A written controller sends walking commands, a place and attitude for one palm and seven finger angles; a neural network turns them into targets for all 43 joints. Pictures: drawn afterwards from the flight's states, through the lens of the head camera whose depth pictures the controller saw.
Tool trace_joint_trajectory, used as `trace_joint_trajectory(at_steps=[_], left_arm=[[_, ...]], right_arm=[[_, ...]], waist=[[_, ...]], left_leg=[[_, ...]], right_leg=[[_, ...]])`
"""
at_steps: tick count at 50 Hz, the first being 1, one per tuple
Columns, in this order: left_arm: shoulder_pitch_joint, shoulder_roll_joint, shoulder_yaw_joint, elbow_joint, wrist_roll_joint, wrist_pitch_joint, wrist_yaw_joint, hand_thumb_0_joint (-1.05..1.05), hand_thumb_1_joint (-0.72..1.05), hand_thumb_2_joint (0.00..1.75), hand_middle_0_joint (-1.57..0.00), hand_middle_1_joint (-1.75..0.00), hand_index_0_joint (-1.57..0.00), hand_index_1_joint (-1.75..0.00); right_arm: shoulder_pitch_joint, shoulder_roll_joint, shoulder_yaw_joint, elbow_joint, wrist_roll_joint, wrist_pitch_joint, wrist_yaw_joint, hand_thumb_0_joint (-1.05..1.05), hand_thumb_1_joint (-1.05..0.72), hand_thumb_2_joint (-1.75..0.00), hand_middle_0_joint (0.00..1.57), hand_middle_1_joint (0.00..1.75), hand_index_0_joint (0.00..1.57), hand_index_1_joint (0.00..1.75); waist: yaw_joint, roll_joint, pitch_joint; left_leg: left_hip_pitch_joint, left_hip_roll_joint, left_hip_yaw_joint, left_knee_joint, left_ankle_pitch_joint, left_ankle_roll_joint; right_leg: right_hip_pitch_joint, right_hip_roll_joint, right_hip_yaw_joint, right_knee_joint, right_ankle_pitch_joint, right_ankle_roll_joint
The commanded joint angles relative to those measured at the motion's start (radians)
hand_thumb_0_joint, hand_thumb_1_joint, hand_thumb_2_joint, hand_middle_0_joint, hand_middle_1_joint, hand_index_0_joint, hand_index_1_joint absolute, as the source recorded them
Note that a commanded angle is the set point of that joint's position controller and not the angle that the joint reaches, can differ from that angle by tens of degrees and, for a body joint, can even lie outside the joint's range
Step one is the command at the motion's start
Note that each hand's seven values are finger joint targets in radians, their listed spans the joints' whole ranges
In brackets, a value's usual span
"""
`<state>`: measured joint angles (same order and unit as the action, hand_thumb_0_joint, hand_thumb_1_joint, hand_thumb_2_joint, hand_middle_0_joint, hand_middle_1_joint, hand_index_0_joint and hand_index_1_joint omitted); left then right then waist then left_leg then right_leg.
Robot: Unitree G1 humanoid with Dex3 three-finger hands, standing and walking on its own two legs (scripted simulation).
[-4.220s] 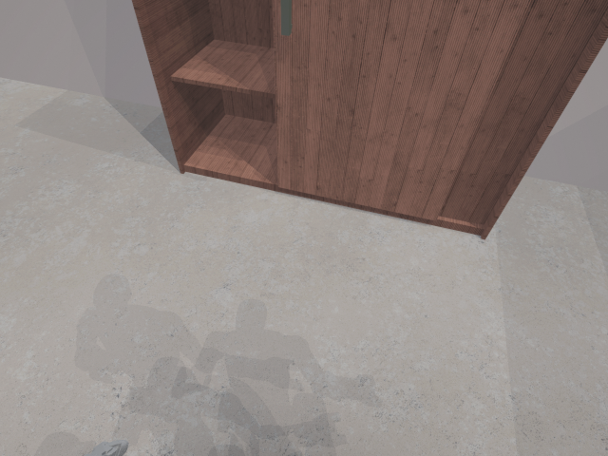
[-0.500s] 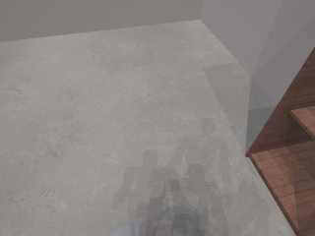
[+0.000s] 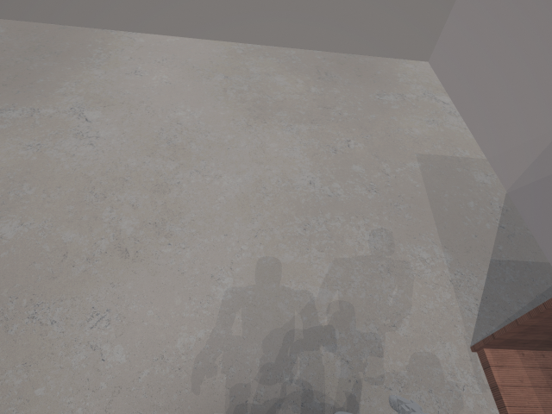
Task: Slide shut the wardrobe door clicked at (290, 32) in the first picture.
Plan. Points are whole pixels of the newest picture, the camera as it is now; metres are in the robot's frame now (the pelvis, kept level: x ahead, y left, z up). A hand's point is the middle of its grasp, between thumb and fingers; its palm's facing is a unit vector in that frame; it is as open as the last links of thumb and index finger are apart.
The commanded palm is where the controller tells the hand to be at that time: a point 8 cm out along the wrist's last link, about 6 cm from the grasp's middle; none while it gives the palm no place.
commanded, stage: turn to face it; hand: right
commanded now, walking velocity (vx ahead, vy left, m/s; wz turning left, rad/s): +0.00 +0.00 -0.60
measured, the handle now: out of the picture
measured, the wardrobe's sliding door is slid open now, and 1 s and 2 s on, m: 0.52 0.52 0.52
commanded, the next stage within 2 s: none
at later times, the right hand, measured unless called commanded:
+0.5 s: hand out of the picture -0.01 -0.26 -0.16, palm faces +0.34 +0.90 -0.27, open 7.4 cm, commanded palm none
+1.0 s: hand out of the picture -0.05 -0.16 -0.15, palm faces +0.57 +0.78 -0.25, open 7.4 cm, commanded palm none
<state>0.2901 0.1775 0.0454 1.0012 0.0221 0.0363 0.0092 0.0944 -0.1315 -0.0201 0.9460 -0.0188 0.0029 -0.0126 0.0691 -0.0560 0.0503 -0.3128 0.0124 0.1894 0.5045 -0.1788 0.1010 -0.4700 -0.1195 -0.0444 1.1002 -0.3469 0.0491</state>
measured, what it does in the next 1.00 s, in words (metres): steps on the spot, turning right: right foot, then left foot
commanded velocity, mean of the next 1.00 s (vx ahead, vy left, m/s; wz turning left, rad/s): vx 0.00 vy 0.00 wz -0.60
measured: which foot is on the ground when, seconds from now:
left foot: down 0.00-0.28, up 0.30-0.66, down 0.68-1.00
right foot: up 0.00-0.26, down 0.28-0.68, up 0.70-1.00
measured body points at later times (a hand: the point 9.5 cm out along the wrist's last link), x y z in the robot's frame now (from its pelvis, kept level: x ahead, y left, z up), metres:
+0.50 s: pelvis +0.00 -0.03 +0.01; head +0.04 -0.05 +0.45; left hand +0.11 +0.20 -0.14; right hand -0.02 -0.31 -0.14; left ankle +0.03 +0.12 -0.66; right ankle -0.03 -0.13 -0.73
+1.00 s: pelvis +0.00 +0.03 +0.01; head +0.04 +0.02 +0.45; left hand +0.23 +0.20 -0.14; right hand -0.08 -0.20 -0.13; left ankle +0.06 +0.12 -0.73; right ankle -0.09 -0.08 -0.67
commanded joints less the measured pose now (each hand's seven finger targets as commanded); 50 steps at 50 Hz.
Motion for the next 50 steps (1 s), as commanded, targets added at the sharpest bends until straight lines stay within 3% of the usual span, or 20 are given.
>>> trace_joint_trajectory(at_steps=[1,8,12,13,14,15,16,18,20,27,30,32,33,34,35,36,37,39,41,50], left_arm=[[0.091,0.058,0.015,-0.012,-0.002,0.014,-0.001,0.0,0.9,0.9,-0.2,-0.3,-0.2,-0.3],[-0.005,0.027,0.02,-0.061,-0.006,0.004,-0.015,0.0,0.9,0.9,-0.2,-0.3,-0.2,-0.3],[0.072,0.043,0.028,-0.059,-0.003,-0.005,-0.016,0.0,0.9,0.9,-0.2,-0.3,-0.2,-0.3],[0.103,0.084,0.038,-0.056,-0.001,-0.011,-0.016,0.0,0.9,0.9,-0.2,-0.3,-0.2,-0.3],[0.12,0.176,0.059,-0.07,0.006,-0.015,-0.013,0.0,0.9,0.9,-0.2,-0.3,-0.2,-0.3],[0.137,0.223,0.069,-0.075,0.011,-0.013,-0.003,0.0,0.9,0.9,-0.2,-0.3,-0.2,-0.3],[0.115,0.216,0.068,-0.067,0.013,-0.016,0.005,0.0,0.9,0.9,-0.2,-0.3,-0.2,-0.3],[0.018,0.184,0.055,-0.088,0.005,-0.032,0.014,0.0,0.9,0.9,-0.2,-0.3,-0.2,-0.3],[-0.015,0.184,0.048,-0.101,0.001,-0.041,0.017,0.0,0.9,0.9,-0.2,-0.3,-0.2,-0.3],[-0.011,0.235,0.066,-0.098,0.003,-0.023,0.007,0.0,0.9,0.9,-0.2,-0.3,-0.2,-0.3],[-0.083,0.252,0.071,-0.123,0.005,-0.012,0.0,0.0,0.9,0.9,-0.2,-0.3,-0.2,-0.3],[-0.122,0.255,0.076,-0.141,-0.001,-0.008,-0.004,0.0,0.9,0.9,-0.2,-0.3,-0.2,-0.3],[-0.128,0.225,0.073,-0.151,-0.01,-0.008,-0.008,0.0,0.9,0.9,-0.2,-0.3,-0.2,-0.3],[-0.105,0.141,0.06,-0.175,-0.018,-0.006,-0.016,0.0,0.9,0.9,-0.2,-0.3,-0.2,-0.3],[-0.141,0.157,0.066,-0.197,-0.007,-0.003,-0.013,0.0,0.9,0.9,-0.2,-0.3,-0.2,-0.3],[-0.145,0.174,0.07,-0.193,-0.003,0.004,-0.019,0.0,0.9,0.9,-0.2,-0.3,-0.2,-0.3],[-0.147,0.174,0.074,-0.171,0.0,0.016,-0.025,0.0,0.9,0.9,-0.2,-0.3,-0.2,-0.3],[-0.114,0.173,0.074,-0.141,0.002,0.022,-0.037,0.0,0.9,0.9,-0.2,-0.3,-0.2,-0.3],[-0.12,0.155,0.065,-0.137,0.0,0.023,-0.043,0.0,0.9,0.9,-0.2,-0.3,-0.2,-0.3],[-0.246,0.137,0.041,-0.182,-0.01,0.017,-0.046,0.0,0.9,0.9,-0.2,-0.3,-0.2,-0.3]], right_arm=[[0.059,-0.163,-0.048,-0.051,0.002,-0.012,-0.017,0.0,-0.9,-0.9,0.2,0.3,0.2,0.3],[0.11,-0.191,-0.074,-0.043,-0.012,-0.004,-0.032,0.0,-0.9,-0.9,0.2,0.3,0.2,0.3],[0.106,-0.193,-0.081,-0.052,-0.002,0.003,-0.026,0.0,-0.9,-0.9,0.2,0.3,0.2,0.3],[0.111,-0.171,-0.08,-0.063,0.005,0.01,-0.022,0.0,-0.9,-0.9,0.2,0.3,0.2,0.3],[0.1,-0.117,-0.073,-0.093,0.012,0.015,-0.015,0.0,-0.9,-0.9,0.2,0.3,0.2,0.3],[0.009,-0.116,-0.064,-0.138,0.002,0.02,-0.011,0.0,-0.9,-0.9,0.2,0.3,0.2,0.3],[-0.015,-0.131,-0.072,-0.139,-0.004,0.024,-0.005,0.0,-0.9,-0.9,0.2,0.3,0.2,0.3],[0.016,-0.131,-0.08,-0.11,-0.003,0.02,0.003,0.0,-0.9,-0.9,0.2,0.3,0.2,0.3],[0.055,-0.14,-0.078,-0.086,0.003,0.017,0.007,0.0,-0.9,-0.9,0.2,0.3,0.2,0.3],[0.03,-0.152,-0.067,-0.106,0.016,0.027,-0.006,0.0,-0.9,-0.9,0.2,0.3,0.2,0.3],[0.086,-0.158,-0.065,-0.102,0.02,0.02,-0.007,0.0,-0.9,-0.9,0.2,0.3,0.2,0.3],[0.16,-0.176,-0.072,-0.085,0.021,0.01,-0.009,0.0,-0.9,-0.9,0.2,0.3,0.2,0.3],[0.209,-0.216,-0.08,-0.075,0.014,-0.001,-0.014,0.0,-0.9,-0.9,0.2,0.3,0.2,0.3],[0.23,-0.331,-0.1,-0.08,-0.006,-0.016,-0.024,0.0,-0.9,-0.9,0.2,0.3,0.2,0.3],[0.226,-0.366,-0.097,-0.095,-0.002,-0.008,-0.025,0.0,-0.9,-0.9,0.2,0.3,0.2,0.3],[0.18,-0.329,-0.087,-0.113,-0.003,-0.006,-0.025,0.0,-0.9,-0.9,0.2,0.3,0.2,0.3],[0.119,-0.288,-0.083,-0.123,-0.001,-0.011,-0.027,0.0,-0.9,-0.9,0.2,0.3,0.2,0.3],[0.047,-0.239,-0.064,-0.145,-0.001,-0.008,-0.025,0.0,-0.9,-0.9,0.2,0.3,0.2,0.3],[0.084,-0.23,-0.058,-0.146,-0.003,-0.015,-0.023,0.0,-0.9,-0.9,0.2,0.3,0.2,0.3],[0.183,-0.293,-0.078,-0.107,-0.014,-0.004,-0.021,0.0,-0.9,-0.9,0.2,0.3,0.2,0.3]], waist=[[-0.05,0.18,-0.03],[-0.092,0.157,-0.043],[-0.05,0.13,-0.118],[-0.033,0.003,-0.134],[-0.018,-0.273,-0.108],[0.022,-0.293,-0.067],[0.006,-0.16,-0.072],[-0.04,-0.126,-0.081],[-0.053,-0.066,-0.101],[-0.025,-0.091,-0.093],[-0.051,-0.137,-0.091],[-0.09,-0.1,-0.103],[-0.113,-0.008,-0.118],[-0.118,0.318,-0.14],[-0.127,0.381,-0.114],[-0.105,0.264,-0.082],[-0.081,0.322,-0.033],[-0.038,0.25,0.01],[-0.053,0.239,-0.016],[-0.118,0.252,-0.061]], left_leg=[[0.018,0.308,-0.167,-0.3,-0.055,0.034],[0.095,0.382,-0.158,-0.234,-0.014,0.059],[0.084,0.351,-0.055,-0.073,0.016,-0.018],[-0.004,0.301,-0.014,0.039,-0.064,-0.067],[-0.216,0.166,0.042,0.249,-0.269,-0.15],[-0.331,0.089,-0.034,0.472,-0.438,-0.17],[-0.324,0.101,-0.121,0.576,-0.361,-0.157],[-0.343,0.088,-0.154,0.639,-0.246,-0.167],[-0.319,0.082,-0.157,0.637,-0.199,-0.185],[-0.207,0.051,-0.161,0.394,-0.264,-0.205],[-0.055,0.018,-0.14,0.206,-0.244,-0.195],[0.107,0.012,-0.124,0.015,-0.087,-0.191],[0.239,0.077,-0.175,-0.127,0.004,-0.18],[0.371,0.364,-0.457,-0.233,0.096,-0.089],[0.235,0.505,-0.546,-0.231,0.184,0.007],[0.147,0.46,-0.467,-0.226,0.112,0.038],[0.081,0.408,-0.421,-0.249,0.018,0.009],[0.068,0.324,-0.277,-0.218,0.046,-0.02],[0.141,0.293,-0.191,-0.188,0.161,-0.026],[0.245,0.371,-0.111,-0.131,0.296,0.021]], right_leg=[[0.023,-0.003,-0.011,-0.045,-0.016,0.009],[0.049,0.0,-0.05,-0.282,-0.122,-0.006],[0.202,0.021,-0.078,-0.531,0.04,-0.021],[0.285,-0.022,0.016,-0.663,0.093,-0.047],[0.348,-0.237,0.335,-0.781,0.256,-0.145],[0.334,-0.353,0.472,-0.84,0.416,-0.258],[0.303,-0.325,0.399,-0.831,0.391,-0.271],[0.329,-0.205,0.28,-0.765,0.519,-0.214],[0.365,-0.151,0.202,-0.733,0.638,-0.189],[0.375,-0.135,0.269,-0.713,0.6,-0.217],[0.285,-0.108,0.297,-0.684,0.569,-0.199],[0.187,-0.069,0.297,-0.622,0.478,-0.159],[0.089,-0.01,0.263,-0.535,0.324,-0.107],[-0.111,0.141,0.091,-0.284,-0.054,-0.016],[-0.128,0.145,0.086,-0.074,-0.284,-0.006],[-0.111,0.119,0.122,0.052,-0.225,-0.015],[-0.121,0.091,0.13,0.103,-0.166,-0.011],[-0.115,0.07,0.082,0.155,-0.048,0.009],[-0.11,0.08,0.047,0.104,-0.02,0.026],[-0.001,0.067,-0.044,-0.256,-0.095,0.026]])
